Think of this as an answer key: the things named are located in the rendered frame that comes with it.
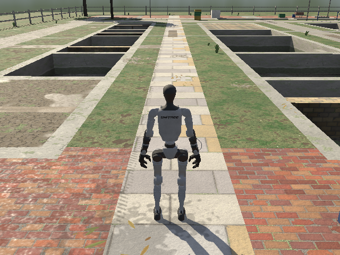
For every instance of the robot left upper arm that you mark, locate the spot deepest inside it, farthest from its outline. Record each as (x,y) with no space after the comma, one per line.
(150,122)

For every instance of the robot right upper arm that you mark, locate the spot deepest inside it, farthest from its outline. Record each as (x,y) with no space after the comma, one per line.
(188,121)

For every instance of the robot right forearm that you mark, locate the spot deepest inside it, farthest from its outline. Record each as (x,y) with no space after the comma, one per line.
(193,143)

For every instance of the robot left hand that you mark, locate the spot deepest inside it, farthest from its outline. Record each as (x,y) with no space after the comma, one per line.
(142,161)

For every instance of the robot right hand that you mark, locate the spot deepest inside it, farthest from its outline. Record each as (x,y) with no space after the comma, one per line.
(197,161)

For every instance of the right robot foot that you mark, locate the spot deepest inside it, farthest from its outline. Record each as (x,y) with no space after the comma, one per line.
(181,215)

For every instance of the humanoid robot torso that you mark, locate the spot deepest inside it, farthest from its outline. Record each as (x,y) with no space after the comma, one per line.
(169,125)

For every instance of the robot left forearm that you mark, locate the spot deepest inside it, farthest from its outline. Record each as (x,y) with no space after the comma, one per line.
(145,144)

